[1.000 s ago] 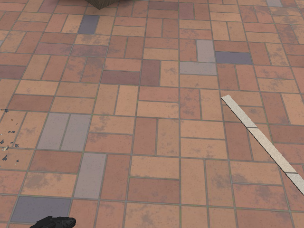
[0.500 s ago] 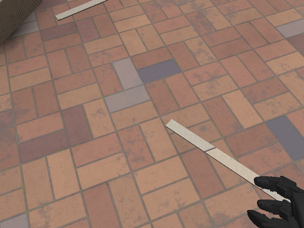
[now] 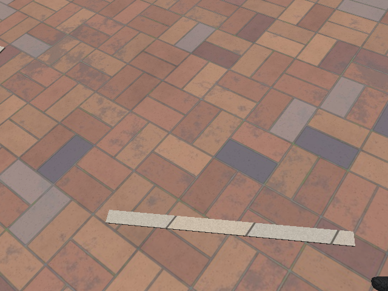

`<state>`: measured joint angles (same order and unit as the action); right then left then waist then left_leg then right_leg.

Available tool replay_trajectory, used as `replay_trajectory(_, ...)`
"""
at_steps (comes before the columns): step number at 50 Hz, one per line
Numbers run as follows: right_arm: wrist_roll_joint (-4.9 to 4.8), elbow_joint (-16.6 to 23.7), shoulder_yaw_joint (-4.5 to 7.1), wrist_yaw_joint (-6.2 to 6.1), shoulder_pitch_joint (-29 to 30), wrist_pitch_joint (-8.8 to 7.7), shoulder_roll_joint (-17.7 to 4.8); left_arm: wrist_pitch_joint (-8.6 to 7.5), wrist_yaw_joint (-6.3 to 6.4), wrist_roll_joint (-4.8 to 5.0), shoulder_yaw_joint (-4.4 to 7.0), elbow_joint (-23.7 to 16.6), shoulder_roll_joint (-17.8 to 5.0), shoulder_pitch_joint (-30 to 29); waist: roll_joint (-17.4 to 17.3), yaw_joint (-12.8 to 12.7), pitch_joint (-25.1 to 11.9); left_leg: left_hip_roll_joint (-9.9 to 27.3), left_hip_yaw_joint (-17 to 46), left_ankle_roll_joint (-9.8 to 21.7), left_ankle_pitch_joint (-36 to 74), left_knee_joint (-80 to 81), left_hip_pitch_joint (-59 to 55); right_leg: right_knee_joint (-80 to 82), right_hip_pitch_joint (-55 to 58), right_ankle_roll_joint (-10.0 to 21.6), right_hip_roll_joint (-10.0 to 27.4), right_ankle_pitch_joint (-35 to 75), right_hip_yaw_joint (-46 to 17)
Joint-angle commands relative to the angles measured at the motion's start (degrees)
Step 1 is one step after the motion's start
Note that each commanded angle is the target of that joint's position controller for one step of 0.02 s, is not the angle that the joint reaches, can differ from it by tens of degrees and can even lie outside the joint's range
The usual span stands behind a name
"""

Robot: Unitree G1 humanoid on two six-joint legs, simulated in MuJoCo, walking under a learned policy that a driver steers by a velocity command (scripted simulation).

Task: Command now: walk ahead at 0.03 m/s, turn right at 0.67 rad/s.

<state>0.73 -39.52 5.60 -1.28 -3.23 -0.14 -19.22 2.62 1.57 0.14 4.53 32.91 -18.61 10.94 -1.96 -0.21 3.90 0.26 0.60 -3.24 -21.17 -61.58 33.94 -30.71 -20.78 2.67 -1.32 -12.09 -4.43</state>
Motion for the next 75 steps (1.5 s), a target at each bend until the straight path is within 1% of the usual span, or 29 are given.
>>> replay_trajectory(1,-0.38,2.85,0.37,0.38,-0.91,-0.5,-2.73,-0.89,1.01,-0.32,2.0,-5.14,-7.93,-4.38,7.68,0.99,-12.93,0.2,1.02,-1.33,3.64,3.36,-0.56,6.45,10.44,10.1,11.15,23.08,-11.74)
replay_trajectory(7,-1.13,3.91,-0.73,1.53,-0.51,-0.18,-2.23,-0.26,0.04,-0.53,1.53,-3.89,-7.82,-3.2,11.17,-1.73,-11.68,0.06,0.5,-0.37,0.35,16.89,-9.01,3.78,8.32,10.91,12.41,20.79,-16.64)
replay_trajectory(10,-0.93,3.36,-0.95,2.09,-3.99,-0.8,-1.08,-0.32,-0.13,0.37,0.57,-3.39,-5.79,-5.29,11.08,1.2,-10.09,-0.33,-0.78,1.75,9.19,32.72,-17.8,1.6,5.59,7.98,9.72,15.44,-17.49)
replay_trajectory(11,0.12,3.47,-0.95,2.11,-4.73,-1.12,-1.7,-0.6,-0.01,0.12,0.04,-2.92,-3.86,-3.77,8.67,1.12,-9.89,2.19,1.87,3.11,17.37,37.49,-22.66,0.13,3.15,4.86,7.07,8.86,-16.54)
replay_trajectory(12,1.53,4.48,-0.29,1.85,-5.03,-1.26,-6.17,-0.97,0.09,-1.14,-0.52,-2.75,-1.5,-0.18,-2.79,-1.7,-11.15,12.5,12.15,6.59,30.83,39.19,-26.75,-9.64,-0.44,0.57,0.66,-4.01,-10.31)
replay_trajectory(13,2.35,3.58,-0.71,1.84,-2.95,-1.41,-5.71,-1.38,0.1,-0.77,0.09,-3.32,-3.0,-0.2,-13.41,-3.81,-8.58,19.47,21.23,15.98,32.53,41.63,-20.95,-11.22,-3.14,-2.5,-2.59,-16.65,-4.69)
replay_trajectory(15,1.29,4.36,-1.42,1.29,-1.48,-1.94,-2.51,-1.45,0.37,-0.33,1.4,-2.62,-6.48,-4.36,-9.6,-0.75,-7.3,17.92,19.96,17.68,27.66,42.58,-21.36,-18.25,-3.41,-5.03,-0.27,-18.69,-3.28)
replay_trajectory(17,-0.03,3.82,-0.86,0.66,-1.88,-1.97,-4.3,-0.7,0.41,-0.32,1.24,-1.8,-4.4,-4.94,-7.12,-0.01,-7.28,16.53,17.14,16.12,28.62,41.34,-24.68,-20.35,-5.49,-6.4,1.29,-18.78,-3.18)
replay_trajectory(22,-1.04,2.38,-2.04,0.9,-2.8,-0.14,-0.32,-0.88,-0.56,-0.06,-0.68,2.44,2.18,-1.32,-7.32,-0.86,-9.36,8.99,7.89,12.09,30.82,37.11,-24.01,5.19,8.37,-6.46,0.84,-2.45,2.54)
replay_trajectory(23,-1.41,2.02,-2.01,1.29,-4.46,-0.2,-0.46,-0.93,-0.67,-0.7,-0.46,2.45,0.99,-1.87,-6.8,-0.25,-8.95,8.1,8.65,10.47,28.06,37.14,-22.03,7.96,12.3,-5.64,0.92,3.09,1.89)
replay_trajectory(25,-1.1,3.63,-1.11,2.32,-5.52,-1.09,-3.61,-0.66,0.18,-1.06,1.79,1.57,-7.2,-1.91,2.29,2.08,-8.82,4.59,7.23,6.98,18.4,35.02,-14.94,1.91,15.81,-1.45,6.03,10.94,-1.24)
replay_trajectory(28,-2.02,5.57,-0.8,2.23,-1.24,-0.8,-2.91,-0.45,0.85,-1.13,2.74,2.39,-6.52,0.88,10.31,-0.68,-6.1,-0.7,0.49,4.32,10.74,23.92,-7.86,6.53,12.4,3.77,11.08,2.95,-5.78)
replay_trajectory(31,-1.93,6.79,-0.01,2.12,-2.35,0.89,-2.38,-1.75,2.09,-1.35,2.37,0.89,-5.29,-0.3,14.91,-1.26,-5.9,0.88,-0.73,3.52,-10.49,6.28,-1.26,8.65,12.1,10.51,22.49,18.85,-11.84)
replay_trajectory(34,-2.15,7.61,-0.13,2.76,-3.19,2.45,-1.02,-2.91,2.21,-0.31,2.91,0.75,-6.63,-4.32,10.72,0.5,-5.59,5.04,-0.36,2.95,-8.68,5.78,-1.64,7.56,11.25,8.27,21.53,22.52,-4.82)
replay_trajectory(39,-2.69,6.25,1.44,3.56,-10.03,3.78,-2.62,-2.2,1.3,1.09,3.17,1.13,-6.06,-5.19,8.13,2.42,-8.75,-0.66,-8.04,4.65,5.2,24.58,-18.06,-2.94,6.79,2.54,17.23,14.24,7.7)
replay_trajectory(40,-2.18,5.8,2.65,2.87,-12.73,3.59,-5.09,-2.25,0.82,0.99,2.8,2.11,-3.91,-1.78,0.28,2.74,-8.49,-0.99,-2.67,7.18,13.35,32.17,-24.66,-14.33,1.35,-0.94,13.42,4.99,11.97)
replay_trajectory(41,-1.69,7.96,4.51,1.76,-13.79,2.67,-14.29,-2.23,0.66,-1.85,1.66,-0.61,-0.16,-2.29,-18.79,1.06,-6.81,14.4,25.76,15.43,38.78,36.78,-34.01,-35.17,-19.05,-7.06,4.51,-24.9,13.03)
replay_trajectory(42,1.03,9.37,3.76,2.84,-15.37,0.8,-14.73,-2.85,0.99,-1.71,1.45,-3.16,-1.59,-7.84,-17.33,4.66,-14.35,21.76,40.18,25.52,37.54,42.31,-33.48,-44.45,-23.94,-7.17,-0.66,-30.39,0.36)
replay_trajectory(43,1.22,9.51,3.15,3.09,-13.74,-0.51,-12.73,-3.21,1.22,-0.44,1.86,-3.01,-3.76,-9.76,-10.04,4.39,-12.56,20.25,36.05,24.69,31.86,42.7,-33.41,-46.93,-25.21,-6.31,0.46,-26.47,-2.51)
replay_trajectory(45,-1.38,9.41,2.31,1.53,-9.14,-0.51,-9.65,-3.51,1.92,-1.05,2.12,-1.05,-4.37,-9.02,-2.05,1.46,-9.45,14.56,27.88,18.38,26.12,40.83,-30.26,-42.1,-24.78,-5.3,2.46,-16.22,-3.43)
replay_trajectory(53,-2.1,10.72,2.22,-1.84,-7.55,2.07,-9.17,-3.65,0.67,-0.34,1.16,1.43,-1.44,-9.62,-3.53,0.34,-10.28,7.2,25.54,14.24,19.43,40.74,-26.55,-22.11,-16.46,-7.63,-2.58,-4.65,-4.15)
replay_trajectory(64,-2.56,13.1,2.5,-0.79,-4.0,3.58,-9.47,-6.06,-1.23,0.64,2.49,3.84,-4.83,-7.94,-8.8,0.2,-9.52,2.37,36.15,12.0,18.27,36.24,-22.53,4.63,2.64,-5.21,-3.74,-1.82,-4.71)
replay_trajectory(65,-2.92,13.31,2.14,-0.68,-3.5,3.62,-8.65,-6.1,-1.22,0.61,2.97,4.64,-5.59,-6.04,-7.05,-0.78,-9.89,0.22,34.83,10.31,13.89,33.72,-19.6,10.86,8.9,-4.33,-1.41,4.29,-4.54)
replay_trajectory(66,-2.49,12.53,1.06,-0.44,-7.58,3.65,-5.21,-5.68,-1.07,0.01,3.37,4.51,-7.9,-5.68,1.34,1.37,-13.13,-3.85,28.58,7.73,-4.21,25.08,-15.29,12.08,16.84,-0.37,8.48,7.05,-11.83)
replay_trajectory(67,-2.47,13.3,0.71,-0.39,-9.67,3.3,-4.49,-4.78,-0.89,-1.59,3.43,3.75,-11.01,-7.07,15.61,3.91,-10.53,-11.93,15.9,4.45,-17.06,13.29,-4.04,13.14,18.72,8.02,18.26,16.86,-24.56)
replay_trajectory(68,-1.5,12.97,2.2,-0.18,-9.7,2.51,-9.91,-4.98,-0.95,-2.66,3.14,3.45,-8.54,-6.28,15.08,2.86,-9.44,-8.14,13.85,1.41,-15.94,0.35,-1.03,13.83,14.29,13.66,23.48,16.13,-30.64)
replay_trajectory(69,-1.52,11.49,2.84,-0.02,-9.85,2.45,-12.11,-4.91,-0.63,-1.83,2.15,2.55,-5.79,-8.49,11.09,3.16,-8.1,-5.67,12.36,0.03,-11.73,-4.68,-1.44,12.79,12.16,13.19,21.03,13.87,-24.93)
replay_trajectory(72,-1.4,9.73,1.34,0.02,-9.51,3.13,-7.57,-3.64,0.37,-0.1,0.83,2.81,-4.15,-8.76,7.34,1.71,-5.25,-5.05,8.95,-1.94,-4.66,-10.46,-0.34,12.01,10.84,9.61,13.62,12.52,-14.1)
replay_trajectory(75,-1.88,10.7,-0.18,-0.05,-6.42,2.45,-4.54,-2.9,0.53,-0.73,0.84,4.19,-5.26,-4.51,9.5,-0.74,-6.41,-4.02,5.9,-2.55,-4.53,-3.07,-0.64,11.42,15.31,10.4,12.14,18.12,-10.09)
